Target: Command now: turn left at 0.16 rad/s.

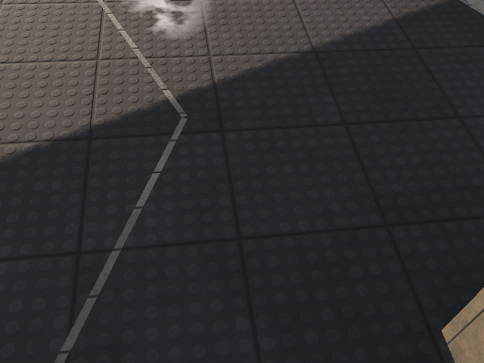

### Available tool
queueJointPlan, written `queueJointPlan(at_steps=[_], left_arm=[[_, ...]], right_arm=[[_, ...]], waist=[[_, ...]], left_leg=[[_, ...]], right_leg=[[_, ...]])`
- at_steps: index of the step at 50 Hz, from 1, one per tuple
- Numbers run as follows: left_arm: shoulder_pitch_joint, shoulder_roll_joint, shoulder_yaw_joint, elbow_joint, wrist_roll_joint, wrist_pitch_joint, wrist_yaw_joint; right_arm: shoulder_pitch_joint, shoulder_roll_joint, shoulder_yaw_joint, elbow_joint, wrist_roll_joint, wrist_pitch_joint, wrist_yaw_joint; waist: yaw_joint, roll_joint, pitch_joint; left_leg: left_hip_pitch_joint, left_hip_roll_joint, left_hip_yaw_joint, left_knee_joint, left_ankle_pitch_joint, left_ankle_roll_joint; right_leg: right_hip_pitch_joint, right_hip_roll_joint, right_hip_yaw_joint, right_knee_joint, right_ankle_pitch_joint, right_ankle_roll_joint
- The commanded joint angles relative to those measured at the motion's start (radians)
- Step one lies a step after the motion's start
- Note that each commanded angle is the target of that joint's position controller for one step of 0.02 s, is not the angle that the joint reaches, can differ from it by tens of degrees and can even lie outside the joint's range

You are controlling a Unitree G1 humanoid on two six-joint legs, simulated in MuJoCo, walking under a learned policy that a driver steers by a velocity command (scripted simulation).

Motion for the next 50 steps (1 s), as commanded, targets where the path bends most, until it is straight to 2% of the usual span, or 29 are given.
queueJointPlan(at_steps=[1, 3, 5, 6, 7, 9, 11, 13, 16, 18, 19, 20, 21, 22, 23, 25, 29, 32, 38, 41, 42, 43, 44, 45, 46, 47, 48, 49, 50], left_arm=[[-0.046, 0.077, 0.011, -0.071, -0.006, -0.017, -0.004], [0.009, 0.051, 0.002, -0.044, -0.001, -0.026, -0.011], [0.053, 0.092, 0.007, -0.031, 0.009, -0.037, -0.008], [0.063, 0.151, 0.022, -0.023, 0.006, -0.042, -0.006], [0.095, 0.143, 0.027, -0.010, 0.001, -0.050, -0.011], [0.135, 0.153, 0.026, 0.005, 0.008, -0.067, -0.013], [0.152, 0.148, 0.025, 0.008, -0.003, -0.080, -0.005], [0.147, 0.153, 0.027, 0.005, -0.018, -0.083, -0.005], [0.082, 0.166, 0.031, -0.007, -0.031, -0.070, -0.014], [0.090, 0.134, 0.020, -0.006, -0.024, -0.068, -0.018], [0.073, 0.090, 0.005, -0.013, -0.018, -0.076, -0.021], [0.053, 0.004, -0.022, -0.053, 0.000, -0.088, -0.022], [0.038, 0.046, -0.012, -0.089, -0.021, -0.106, -0.013], [0.046, 0.105, 0.006, -0.080, -0.041, -0.118, -0.014], [0.039, 0.112, 0.007, -0.071, -0.044, -0.125, -0.021], [0.030, 0.093, 0.008, -0.057, -0.017, -0.130, -0.029], [-0.013, 0.049, -0.004, -0.066, -0.006, -0.118, -0.048], [-0.129, 0.010, -0.023, -0.105, -0.007, -0.120, -0.055], [-0.267, 0.035, -0.023, -0.158, -0.019, -0.131, -0.085], [-0.180, 0.085, -0.001, -0.142, -0.012, -0.131, -0.083], [-0.047, 0.121, 0.020, -0.106, -0.011, -0.127, -0.073], [0.122, 0.161, 0.036, -0.066, -0.008, -0.121, -0.060], [0.253, 0.262, 0.057, -0.048, 0.019, -0.118, -0.050], [0.280, 0.205, 0.043, -0.026, 0.001, -0.119, -0.058], [0.203, 0.146, 0.025, -0.029, -0.010, -0.116, -0.054], [0.130, 0.116, 0.016, -0.035, -0.010, -0.112, -0.048], [0.076, 0.101, 0.008, -0.036, -0.002, -0.113, -0.050], [0.041, 0.078, 0.001, -0.042, 0.011, -0.118, -0.054], [0.025, 0.081, 0.002, -0.043, 0.017, -0.121, -0.055]], right_arm=[[0.001, -0.158, -0.043, -0.037, 0.002, -0.007, 0.004], [-0.012, -0.129, -0.029, -0.018, 0.016, -0.008, 0.006], [0.014, -0.130, -0.027, -0.005, 0.006, -0.018, 0.009], [0.020, -0.109, -0.022, -0.020, -0.002, -0.030, 0.015], [-0.027, -0.112, -0.023, -0.028, 0.001, -0.040, 0.015], [-0.075, -0.102, -0.031, -0.047, 0.028, -0.063, 0.014], [-0.099, -0.119, -0.042, -0.059, 0.036, -0.080, 0.024], [-0.098, -0.093, -0.036, -0.057, 0.041, -0.097, 0.040], [-0.025, -0.071, -0.037, -0.012, 0.028, -0.107, 0.057], [0.113, -0.094, -0.056, 0.042, 0.028, -0.096, 0.054], [0.209, -0.121, -0.069, 0.059, 0.033, -0.092, 0.045], [0.316, -0.224, -0.090, 0.064, 0.021, -0.090, 0.029], [0.360, -0.269, -0.098, 0.069, 0.017, -0.098, 0.037], [0.289, -0.207, -0.076, 0.061, 0.020, -0.109, 0.037], [0.250, -0.162, -0.061, 0.052, 0.017, -0.117, 0.036], [0.188, -0.141, -0.049, 0.046, 0.009, -0.119, 0.037], [0.207, -0.144, -0.047, 0.061, 0.015, -0.114, 0.025], [0.236, -0.158, -0.048, 0.085, 0.020, -0.107, 0.013], [0.304, -0.181, -0.055, 0.144, 0.034, -0.098, 0.008], [0.292, -0.212, -0.066, 0.154, 0.029, -0.083, 0.003], [0.276, -0.212, -0.064, 0.152, 0.026, -0.074, 0.000], [0.272, -0.197, -0.054, 0.141, 0.018, -0.070, -0.004], [0.383, -0.077, -0.020, 0.111, 0.004, -0.082, 0.003], [0.411, -0.069, -0.008, 0.133, 0.023, -0.104, 0.011], [0.283, -0.170, -0.038, 0.105, 0.055, -0.119, 0.017], [0.190, -0.180, -0.038, 0.075, 0.064, -0.128, 0.018], [0.141, -0.166, -0.037, 0.066, 0.045, -0.132, 0.014], [0.142, -0.159, -0.043, 0.069, 0.024, -0.126, 0.009], [0.178, -0.139, -0.040, 0.074, 0.021, -0.119, 0.010]], waist=[[-0.030, 0.170, -0.079], [0.008, 0.143, -0.086], [0.005, 0.095, -0.076], [-0.018, -0.016, -0.054], [0.021, -0.087, -0.017], [0.038, -0.216, 0.070], [0.056, -0.196, 0.104], [0.051, -0.134, 0.081], [0.000, -0.129, 0.016], [-0.056, -0.094, -0.043], [-0.105, -0.042, -0.078], [-0.132, 0.224, -0.120], [-0.137, 0.319, -0.124], [-0.097, 0.212, -0.023], [-0.077, 0.167, 0.030], [-0.041, 0.104, 0.059], [-0.033, 0.091, 0.045], [-0.063, 0.095, 0.061], [-0.075, 0.098, 0.097], [-0.007, 0.137, 0.000], [0.069, 0.141, -0.090], [0.145, 0.131, -0.207], [0.109, -0.095, -0.392], [0.112, -0.213, -0.513], [0.118, -0.133, -0.316], [0.095, -0.066, -0.180], [0.056, 0.002, -0.091], [0.017, 0.003, -0.051], [-0.015, -0.035, -0.053]], left_leg=[[0.100, 0.262, -0.244, -0.105, 0.332, 0.182], [0.047, 0.219, -0.243, -0.123, 0.031, 0.144], [-0.076, 0.160, -0.238, -0.099, -0.271, 0.084], [-0.150, 0.082, -0.147, -0.046, -0.354, 0.051], [-0.176, 0.014, -0.036, 0.062, -0.354, 0.009], [-0.277, -0.004, 0.067, 0.272, -0.246, -0.019], [-0.385, 0.056, 0.008, 0.382, -0.302, -0.004], [-0.386, 0.085, 0.014, 0.307, -0.289, 0.013], [-0.033, 0.020, 0.114, 0.066, -0.031, 0.001], [0.217, -0.011, 0.133, 0.021, 0.044, -0.008], [0.339, 0.049, 0.050, -0.005, 0.009, 0.013], [0.474, 0.289, -0.325, -0.143, -0.110, 0.112], [0.469, 0.432, -0.685, -0.279, -0.300, 0.257], [0.417, 0.442, -0.647, -0.289, -0.392, 0.262], [0.373, 0.392, -0.534, -0.291, -0.366, 0.226], [0.298, 0.321, -0.367, -0.314, -0.137, 0.174], [0.244, 0.258, -0.165, -0.347, 0.209, 0.159], [0.189, 0.221, -0.067, -0.358, 0.269, 0.137], [0.286, 0.287, -0.052, -0.327, 0.312, 0.119], [0.380, 0.294, -0.035, -0.159, 0.724, 0.085], [0.363, 0.263, -0.004, 0.006, 0.876, 0.065], [0.203, 0.229, 0.013, 0.233, 0.786, 0.033], [-0.190, 0.085, 0.036, 0.650, 0.256, -0.031], [-0.370, -0.023, -0.094, 0.851, -0.331, -0.046], [-0.480, 0.050, -0.113, 0.910, -0.293, -0.037], [-0.486, 0.103, -0.072, 0.867, -0.200, -0.026], [-0.451, 0.143, -0.045, 0.794, -0.129, -0.028], [-0.389, 0.173, -0.049, 0.733, -0.078, -0.029], [-0.334, 0.183, -0.052, 0.709, -0.058, -0.038]], right_leg=[[0.049, -0.002, -0.001, -0.144, -0.011, -0.007], [0.187, 0.018, -0.034, -0.365, 0.137, -0.033], [0.311, -0.025, 0.013, -0.348, 0.132, -0.086], [0.300, -0.066, 0.058, -0.334, -0.013, -0.143], [0.228, -0.093, 0.149, -0.422, -0.236, -0.205], [0.225, -0.266, 0.430, -0.605, -0.386, -0.299], [0.275, -0.320, 0.488, -0.626, -0.287, -0.328], [0.331, -0.285, 0.398, -0.621, -0.180, -0.298], [0.182, -0.165, 0.179, -0.576, 0.041, -0.246], [0.065, -0.129, 0.115, -0.471, 0.097, -0.215], [-0.009, -0.089, 0.065, -0.330, 0.118, -0.174], [-0.200, 0.016, -0.043, 0.033, 0.006, -0.094], [-0.367, 0.068, 0.026, 0.269, -0.199, -0.081], [-0.466, -0.005, 0.072, 0.384, -0.158, -0.104], [-0.486, -0.043, 0.069, 0.394, -0.056, -0.130], [-0.449, -0.087, 0.057, 0.318, 0.087, -0.134], [-0.389, -0.083, 0.003, 0.157, 0.243, -0.085], [-0.303, -0.049, -0.030, -0.075, 0.395, -0.065], [-0.240, -0.006, -0.028, -0.279, 0.446, -0.113], [-0.089, 0.054, -0.068, -0.289, 0.328, -0.167], [0.088, 0.085, -0.097, -0.305, 0.328, -0.199], [0.382, 0.018, -0.033, -0.267, 0.351, -0.242], [0.808, -0.268, 0.402, -0.252, 0.262, -0.389], [0.897, -0.373, 0.782, -0.452, 0.055, -0.470], [0.759, -0.323, 0.656, -0.498, -0.048, -0.403], [0.586, -0.283, 0.500, -0.524, -0.013, -0.362], [0.420, -0.237, 0.410, -0.557, 0.089, -0.345], [0.311, -0.191, 0.342, -0.587, 0.182, -0.329], [0.245, -0.176, 0.322, -0.613, 0.224, -0.343]])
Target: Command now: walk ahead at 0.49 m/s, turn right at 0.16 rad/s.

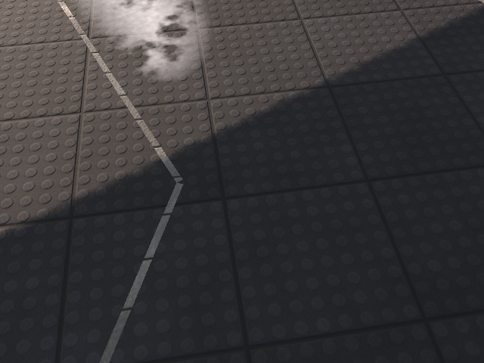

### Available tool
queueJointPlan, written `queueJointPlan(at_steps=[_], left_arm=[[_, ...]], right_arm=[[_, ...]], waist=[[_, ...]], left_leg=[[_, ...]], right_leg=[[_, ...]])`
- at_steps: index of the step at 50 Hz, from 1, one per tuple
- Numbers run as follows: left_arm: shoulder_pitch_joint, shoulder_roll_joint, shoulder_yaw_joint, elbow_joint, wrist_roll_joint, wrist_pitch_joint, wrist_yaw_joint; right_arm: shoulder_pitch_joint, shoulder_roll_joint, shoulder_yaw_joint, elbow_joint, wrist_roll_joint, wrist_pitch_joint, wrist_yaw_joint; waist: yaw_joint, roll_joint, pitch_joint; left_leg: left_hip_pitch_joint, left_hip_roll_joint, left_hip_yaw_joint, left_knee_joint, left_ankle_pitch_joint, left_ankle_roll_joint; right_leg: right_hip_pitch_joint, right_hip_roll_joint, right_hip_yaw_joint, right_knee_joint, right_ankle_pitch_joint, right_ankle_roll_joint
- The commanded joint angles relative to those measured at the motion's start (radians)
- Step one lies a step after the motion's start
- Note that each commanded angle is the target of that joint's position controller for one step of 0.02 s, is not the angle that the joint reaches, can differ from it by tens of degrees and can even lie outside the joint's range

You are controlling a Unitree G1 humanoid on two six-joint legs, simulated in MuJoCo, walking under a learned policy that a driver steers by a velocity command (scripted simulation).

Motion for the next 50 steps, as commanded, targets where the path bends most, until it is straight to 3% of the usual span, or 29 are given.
queueJointPlan(at_steps=[1, 3, 6, 9, 12, 15, 16, 17, 18, 19, 20, 21, 22, 23, 24, 26, 28, 33, 38, 41, 42, 43, 44, 45, 46, 47, 48, 49, 50], left_arm=[[0.014, 0.105, 0.027, -0.045, 0.004, -0.019, 0.002], [0.029, 0.121, 0.033, -0.030, -0.007, -0.028, 0.006], [0.073, 0.154, 0.044, -0.013, -0.012, -0.023, 0.024], [0.140, 0.185, 0.054, 0.004, -0.024, -0.008, 0.036], [0.194, 0.190, 0.057, 0.019, -0.035, 0.006, 0.042], [0.198, 0.192, 0.060, 0.018, -0.027, 0.021, 0.048], [0.193, 0.176, 0.056, 0.016, -0.024, 0.026, 0.049], [0.197, 0.133, 0.041, 0.010, -0.017, 0.027, 0.046], [0.210, 0.056, 0.014, -0.017, 0.007, 0.024, 0.043], [0.336, 0.011, 0.000, -0.054, -0.031, 0.009, 0.040], [0.285, 0.127, 0.025, -0.032, -0.052, 0.011, 0.047], [0.186, 0.176, 0.042, -0.050, -0.048, 0.017, 0.048], [0.155, 0.160, 0.042, -0.054, -0.037, 0.024, 0.050], [0.136, 0.145, 0.044, -0.065, -0.027, 0.029, 0.046], [0.141, 0.127, 0.045, -0.068, -0.030, 0.038, 0.040], [0.136, 0.088, 0.040, -0.078, -0.032, 0.052, 0.034], [0.097, 0.075, 0.035, -0.105, -0.026, 0.060, 0.032], [-0.025, 0.050, 0.022, -0.150, -0.023, 0.052, 0.005], [-0.152, 0.060, 0.021, -0.210, -0.025, 0.052, -0.021], [-0.091, 0.108, 0.047, -0.217, -0.019, 0.061, -0.024], [0.026, 0.144, 0.069, -0.190, -0.020, 0.065, -0.019], [0.202, 0.203, 0.104, -0.140, -0.024, 0.073, -0.005], [0.284, 0.302, 0.127, -0.119, -0.032, 0.081, 0.018], [0.243, 0.343, 0.119, -0.163, -0.029, 0.059, 0.010], [0.236, 0.247, 0.091, -0.162, -0.024, 0.041, 0.000], [0.204, 0.212, 0.079, -0.152, -0.020, 0.029, -0.001], [0.137, 0.187, 0.070, -0.156, -0.021, 0.024, 0.000], [0.083, 0.157, 0.060, -0.167, -0.014, 0.022, 0.004], [0.057, 0.149, 0.055, -0.180, -0.004, 0.021, 0.008]], right_arm=[[0.030, -0.084, -0.026, -0.075, -0.016, -0.012, -0.005], [-0.004, -0.072, -0.023, -0.089, -0.027, -0.003, -0.010], [-0.146, -0.057, -0.013, -0.134, -0.033, -0.011, -0.009], [-0.267, -0.043, -0.005, -0.161, -0.023, -0.026, 0.003], [-0.338, -0.069, -0.011, -0.185, -0.009, -0.036, 0.016], [-0.307, -0.112, -0.028, -0.184, -0.004, -0.048, 0.022], [-0.243, -0.126, -0.038, -0.167, -0.004, -0.051, 0.020], [-0.134, -0.162, -0.056, -0.146, -0.013, -0.056, 0.013], [0.029, -0.227, -0.072, -0.131, -0.027, -0.054, 0.003], [0.071, -0.292, -0.088, -0.099, -0.031, -0.036, 0.011], [0.041, -0.182, -0.066, -0.116, -0.027, -0.034, 0.015], [-0.007, -0.128, -0.049, -0.121, -0.022, -0.033, 0.012], [-0.066, -0.105, -0.039, -0.123, -0.028, -0.032, 0.013], [-0.100, -0.080, -0.032, -0.116, -0.031, -0.031, 0.014], [-0.120, -0.072, -0.031, -0.109, -0.035, -0.033, 0.011], [-0.119, -0.076, -0.037, -0.094, -0.031, -0.042, 0.008], [-0.114, -0.101, -0.048, -0.077, -0.028, -0.048, 0.006], [-0.094, -0.149, -0.063, -0.048, -0.024, -0.034, -0.003], [-0.038, -0.189, -0.078, -0.012, 0.001, -0.010, -0.005], [-0.044, -0.233, -0.092, -0.011, 0.016, 0.009, -0.010], [-0.055, -0.239, -0.093, -0.014, 0.021, 0.017, -0.012], [-0.053, -0.214, -0.082, -0.019, 0.017, 0.018, -0.015], [-0.007, -0.108, -0.048, -0.053, -0.031, 0.011, -0.013], [0.011, -0.061, -0.020, -0.103, -0.031, -0.024, -0.003], [-0.115, -0.160, -0.044, -0.121, 0.009, -0.050, 0.009], [-0.156, -0.161, -0.041, -0.138, 0.024, -0.065, 0.013], [-0.150, -0.149, -0.040, -0.123, 0.002, -0.070, 0.003], [-0.135, -0.157, -0.047, -0.113, -0.021, -0.064, -0.002], [-0.119, -0.159, -0.050, -0.110, -0.026, -0.053, 0.000]], waist=[[-0.018, -0.090, -0.076], [-0.025, -0.080, -0.048], [0.014, -0.064, -0.011], [0.063, -0.066, -0.011], [0.083, -0.080, -0.013], [0.047, -0.113, -0.035], [0.009, -0.119, -0.058], [-0.044, -0.099, -0.133], [-0.099, 0.047, -0.299], [-0.031, 0.372, -0.392], [-0.065, 0.210, -0.303], [-0.077, 0.124, -0.188], [-0.050, 0.065, -0.133], [-0.031, 0.080, -0.084], [-0.010, 0.107, -0.062], [-0.001, 0.097, -0.049], [0.001, 0.069, -0.025], [-0.034, 0.038, -0.003], [-0.063, 0.028, 0.042], [0.002, 0.067, -0.029], [0.074, 0.062, -0.094], [0.162, 0.031, -0.184], [0.138, -0.185, -0.256], [0.076, -0.285, -0.419], [0.137, -0.136, -0.356], [0.114, -0.118, -0.225], [0.063, -0.033, -0.154], [0.024, -0.042, -0.120], [0.000, -0.070, -0.110]], left_leg=[[-0.177, 0.092, -0.041, -0.037, 0.075, -0.017], [-0.185, 0.097, -0.026, -0.132, 0.110, -0.044], [-0.204, 0.081, -0.020, -0.367, 0.295, -0.069], [-0.126, 0.028, -0.004, -0.564, 0.443, -0.084], [-0.097, 0.007, -0.029, -0.657, 0.445, -0.081], [-0.013, -0.002, -0.035, -0.711, 0.332, -0.050], [0.081, -0.005, -0.018, -0.742, 0.298, -0.028], [0.259, 0.030, -0.035, -0.753, 0.274, 0.009], [0.522, 0.224, -0.219, -0.730, 0.231, 0.071], [0.761, 0.413, -0.666, -0.845, -0.010, 0.219], [0.687, 0.380, -0.681, -0.906, -0.208, 0.198], [0.578, 0.338, -0.509, -0.912, -0.145, 0.155], [0.470, 0.291, -0.387, -0.927, -0.002, 0.137], [0.392, 0.257, -0.303, -0.951, 0.093, 0.137], [0.334, 0.230, -0.222, -0.978, 0.154, 0.130], [0.296, 0.216, -0.130, -1.016, 0.242, 0.137], [0.291, 0.234, -0.068, -1.041, 0.326, 0.161], [0.327, 0.218, 0.100, -1.052, 0.408, 0.142], [0.432, 0.250, 0.184, -1.018, 0.468, 0.110], [0.483, 0.248, 0.238, -0.826, 0.908, 0.081], [0.457, 0.228, 0.264, -0.658, 1.015, 0.064], [0.321, 0.187, 0.286, -0.421, 0.943, 0.027], [-0.044, 0.096, 0.284, -0.068, 0.267, -0.027], [-0.318, -0.082, 0.058, 0.183, -0.262, -0.056], [-0.427, -0.024, -0.053, 0.217, -0.186, -0.039], [-0.447, 0.013, -0.036, 0.154, -0.092, -0.018], [-0.387, 0.055, -0.037, 0.065, -0.018, -0.018], [-0.318, 0.080, -0.042, -0.013, 0.030, -0.025], [-0.259, 0.090, -0.045, -0.040, 0.060, -0.033]], right_leg=[[0.158, -0.261, 0.372, -0.306, 0.027, -0.204], [0.099, -0.246, 0.316, -0.336, 0.059, -0.215], [0.084, -0.208, 0.257, -0.345, 0.084, -0.190], [0.084, -0.190, 0.236, -0.316, 0.064, -0.156], [0.145, -0.220, 0.297, -0.252, -0.002, -0.142], [0.201, -0.246, 0.372, -0.153, -0.031, -0.110], [0.187, -0.225, 0.371, -0.090, -0.009, -0.090], [0.138, -0.161, 0.337, 0.061, 0.012, -0.057], [-0.001, -0.082, 0.243, 0.376, -0.183, -0.014], [-0.342, 0.013, 0.150, 0.678, -0.489, 0.031], [-0.445, -0.056, 0.210, 0.798, -0.424, 0.039], [-0.463, -0.086, 0.192, 0.815, -0.333, 0.039], [-0.421, -0.121, 0.178, 0.793, -0.256, 0.049], [-0.399, -0.146, 0.181, 0.746, -0.206, 0.055], [-0.353, -0.168, 0.175, 0.719, -0.177, 0.060], [-0.335, -0.175, 0.154, 0.696, -0.136, 0.069], [-0.367, -0.183, 0.155, 0.626, -0.092, 0.084], [-0.338, -0.173, 0.102, 0.351, 0.122, 0.076], [-0.317, -0.150, 0.036, 0.195, 0.091, 0.027], [-0.158, -0.063, -0.042, 0.169, -0.056, -0.034], [0.000, -0.017, -0.067, 0.132, -0.056, -0.065], [0.274, 0.014, -0.046, 0.084, -0.004, -0.104], [0.592, -0.203, 0.318, 0.065, -0.024, -0.200], [0.761, -0.391, 0.887, -0.123, -0.266, -0.374], [0.722, -0.381, 0.826, -0.195, -0.292, -0.313], [0.591, -0.347, 0.684, -0.196, -0.229, -0.274], [0.441, -0.299, 0.573, -0.192, -0.117, -0.238], [0.334, -0.265, 0.496, -0.202, -0.011, -0.220], [0.261, -0.243, 0.465, -0.223, 0.055, -0.219]])
Over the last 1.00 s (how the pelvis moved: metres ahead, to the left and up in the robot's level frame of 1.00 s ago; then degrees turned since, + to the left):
0.38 -0.02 -0.01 0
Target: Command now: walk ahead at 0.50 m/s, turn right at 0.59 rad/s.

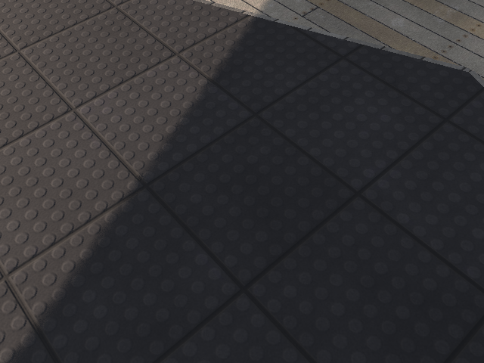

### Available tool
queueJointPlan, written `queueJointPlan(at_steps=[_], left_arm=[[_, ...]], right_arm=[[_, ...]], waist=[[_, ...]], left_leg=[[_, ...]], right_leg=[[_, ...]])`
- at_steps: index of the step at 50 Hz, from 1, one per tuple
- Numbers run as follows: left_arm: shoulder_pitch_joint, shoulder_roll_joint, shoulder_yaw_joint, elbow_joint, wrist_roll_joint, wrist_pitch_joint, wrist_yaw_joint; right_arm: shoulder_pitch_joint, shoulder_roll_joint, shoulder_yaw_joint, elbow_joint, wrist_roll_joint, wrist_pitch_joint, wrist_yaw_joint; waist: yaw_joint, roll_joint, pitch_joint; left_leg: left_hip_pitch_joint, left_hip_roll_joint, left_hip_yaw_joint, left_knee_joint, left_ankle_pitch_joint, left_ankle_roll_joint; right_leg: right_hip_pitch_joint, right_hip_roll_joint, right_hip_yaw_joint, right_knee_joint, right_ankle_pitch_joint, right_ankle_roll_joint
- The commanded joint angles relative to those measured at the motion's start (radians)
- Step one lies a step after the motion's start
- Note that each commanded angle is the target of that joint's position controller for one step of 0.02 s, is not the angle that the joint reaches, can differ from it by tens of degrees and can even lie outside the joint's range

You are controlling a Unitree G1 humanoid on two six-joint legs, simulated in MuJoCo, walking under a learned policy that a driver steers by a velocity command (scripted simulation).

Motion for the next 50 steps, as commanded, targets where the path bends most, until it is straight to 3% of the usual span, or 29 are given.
queueJointPlan(at_steps=[1, 4, 8, 11, 14, 16, 17, 18, 19, 20, 21, 22, 23, 24, 26, 28, 31, 32, 33, 34, 36, 40, 50], left_arm=[[-0.004, 0.123, 0.033, -0.077, 0.012, -0.028, 0.013], [0.036, 0.147, 0.039, -0.051, 0.005, -0.032, 0.033], [0.085, 0.160, 0.043, -0.016, -0.001, -0.017, 0.053], [0.136, 0.161, 0.045, 0.016, -0.005, 0.001, 0.064], [0.139, 0.132, 0.037, 0.029, 0.001, 0.014, 0.075], [0.092, 0.112, 0.031, 0.019, 0.003, 0.016, 0.076], [0.097, 0.075, 0.018, 0.004, 0.012, 0.013, 0.072], [0.241, 0.034, 0.002, 0.015, 0.012, 0.009, 0.070], [0.329, 0.074, -0.001, 0.038, 0.006, 0.011, 0.065], [0.286, 0.151, 0.020, 0.051, -0.002, 0.025, 0.064], [0.190, 0.161, 0.025, 0.038, -0.006, 0.043, 0.070], [0.140, 0.147, 0.024, 0.033, 0.000, 0.063, 0.075], [0.121, 0.127, 0.022, 0.027, 0.006, 0.080, 0.078], [0.129, 0.092, 0.012, 0.031, 0.009, 0.089, 0.079], [0.143, 0.046, -0.002, 0.050, 0.018, 0.083, 0.080], [0.130, 0.043, -0.005, 0.060, 0.020, 0.074, 0.076], [0.115, 0.042, -0.005, 0.075, 0.031, 0.073, 0.067], [0.083, 0.057, -0.005, 0.058, 0.045, 0.073, 0.067], [0.056, 0.100, 0.000, 0.036, 0.047, 0.072, 0.071], [0.035, 0.132, 0.011, 0.062, 0.038, 0.071, 0.070], [0.010, 0.055, -0.009, 0.059, 0.045, 0.053, 0.067], [0.030, 0.057, -0.010, 0.075, 0.032, 0.025, 0.067], [0.036, 0.047, -0.013, 0.122, 0.024, 0.027, 0.070]], right_arm=[[0.014, -0.128, -0.035, -0.077, -0.021, -0.011, -0.003], [-0.041, -0.087, -0.023, -0.094, -0.030, 0.008, -0.006], [-0.196, -0.049, -0.006, -0.133, -0.029, 0.002, 0.003], [-0.240, -0.052, -0.006, -0.145, -0.019, -0.007, 0.021], [-0.218, -0.082, -0.018, -0.141, -0.024, -0.012, 0.032], [-0.124, -0.096, -0.028, -0.118, -0.036, -0.022, 0.029], [-0.066, -0.132, -0.034, -0.117, -0.054, -0.030, 0.024], [-0.010, -0.181, -0.039, -0.118, -0.079, -0.023, 0.017], [0.043, -0.122, -0.032, -0.089, -0.047, -0.004, 0.024], [0.019, -0.084, -0.018, -0.102, -0.017, 0.011, 0.029], [-0.033, -0.065, -0.009, -0.109, -0.017, 0.025, 0.028], [-0.095, -0.030, 0.008, -0.110, -0.022, 0.036, 0.029], [-0.146, -0.020, 0.016, -0.108, -0.029, 0.042, 0.028], [-0.172, -0.037, 0.011, -0.101, -0.035, 0.051, 0.028], [-0.181, -0.057, 0.002, -0.090, -0.039, 0.058, 0.024], [-0.153, -0.067, -0.001, -0.073, -0.027, 0.062, 0.018], [-0.159, -0.051, 0.011, -0.059, -0.013, 0.072, 0.014], [-0.134, -0.026, 0.021, -0.044, -0.018, 0.070, 0.017], [-0.116, -0.022, 0.025, -0.038, -0.030, 0.068, 0.022], [-0.096, -0.023, 0.020, -0.040, -0.030, 0.070, 0.022], [-0.118, -0.032, 0.019, -0.029, -0.030, 0.072, 0.016], [-0.081, -0.022, 0.022, 0.006, -0.027, 0.073, 0.008], [-0.082, -0.037, 0.016, 0.084, -0.015, 0.088, -0.005]], waist=[[-0.013, -0.062, -0.131], [-0.003, -0.048, -0.099], [0.048, -0.082, -0.059], [0.074, -0.104, -0.087], [0.060, -0.122, -0.106], [0.001, -0.128, -0.140], [-0.019, -0.074, -0.227], [0.018, 0.134, -0.368], [0.014, 0.261, -0.491], [-0.003, 0.135, -0.423], [-0.008, 0.073, -0.317], [0.007, 0.043, -0.225], [0.034, 0.067, -0.169], [0.051, 0.106, -0.133], [0.049, 0.145, -0.141], [0.034, 0.135, -0.190], [0.051, 0.101, -0.182], [0.044, 0.074, -0.158], [0.020, 0.013, -0.128], [-0.023, -0.112, -0.087], [-0.005, -0.100, -0.056], [-0.002, -0.065, -0.078], [0.002, -0.016, -0.105]], left_leg=[[-0.213, 0.053, -0.052, -0.070, 0.093, -0.013], [-0.216, 0.032, -0.029, -0.212, 0.191, -0.055], [-0.148, -0.039, -0.015, -0.523, 0.420, -0.066], [-0.060, -0.088, -0.006, -0.630, 0.522, -0.050], [-0.046, -0.088, -0.036, -0.694, 0.460, -0.011], [0.069, -0.082, -0.011, -0.776, 0.504, 0.034], [0.251, 0.007, -0.065, -0.760, 0.779, 0.078], [0.580, 0.245, -0.314, -0.681, 1.148, 0.247], [0.687, 0.365, -0.536, -0.706, 1.054, 0.355], [0.596, 0.329, -0.521, -0.746, 0.789, 0.325], [0.490, 0.277, -0.439, -0.779, 0.605, 0.279], [0.355, 0.227, -0.365, -0.827, 0.465, 0.249], [0.233, 0.193, -0.319, -0.870, 0.358, 0.222], [0.140, 0.138, -0.251, -0.906, 0.313, 0.200], [0.090, 0.095, -0.169, -0.912, 0.376, 0.202], [0.132, 0.111, -0.165, -0.894, 0.389, 0.218], [0.071, 0.087, -0.148, -0.887, 0.113, 0.170], [0.027, 0.064, -0.140, -0.887, -0.012, 0.117], [0.005, 0.020, -0.105, -0.852, -0.099, 0.068], [0.075, -0.045, -0.021, -0.827, -0.048, 0.031], [0.152, -0.047, -0.012, -0.772, 0.050, 0.020], [0.163, -0.044, -0.009, -0.743, 0.193, 0.038], [0.226, -0.035, -0.011, -0.711, 0.365, 0.030]], right_leg=[[0.238, -0.260, 0.393, -0.296, 0.159, -0.207], [0.163, -0.227, 0.311, -0.310, 0.253, -0.204], [0.114, -0.157, 0.242, -0.264, 0.298, -0.135], [0.136, -0.165, 0.259, -0.201, 0.335, -0.096], [0.247, -0.202, 0.330, -0.086, 0.358, -0.074], [0.272, -0.172, 0.332, 0.040, 0.436, -0.039], [0.222, -0.111, 0.302, 0.186, 0.357, 0.000], [-0.010, -0.005, 0.243, 0.475, -0.099, 0.072], [-0.130, 0.027, 0.214, 0.662, -0.546, 0.115], [-0.169, -0.019, 0.243, 0.744, -0.515, 0.135], [-0.200, -0.043, 0.204, 0.765, -0.455, 0.152], [-0.192, -0.071, 0.179, 0.698, -0.420, 0.161], [-0.135, -0.109, 0.165, 0.597, -0.380, 0.163], [-0.059, -0.114, 0.119, 0.484, -0.350, 0.166], [0.053, -0.106, 0.065, 0.323, -0.313, 0.165], [0.120, -0.110, 0.057, 0.194, -0.204, 0.152], [0.259, -0.098, 0.036, -0.024, 0.000, 0.112], [0.288, -0.136, 0.085, -0.064, 0.042, 0.088], [0.270, -0.206, 0.158, -0.100, 0.020, 0.056], [0.117, -0.184, 0.156, -0.103, -0.208, 0.025], [0.035, -0.160, 0.141, -0.140, -0.266, 0.049], [0.097, -0.149, 0.124, -0.089, -0.042, 0.072], [0.148, -0.129, 0.098, -0.065, 0.127, 0.071]])
Over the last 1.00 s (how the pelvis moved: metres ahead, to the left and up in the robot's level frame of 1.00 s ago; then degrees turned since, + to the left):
0.50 -0.10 0.00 -33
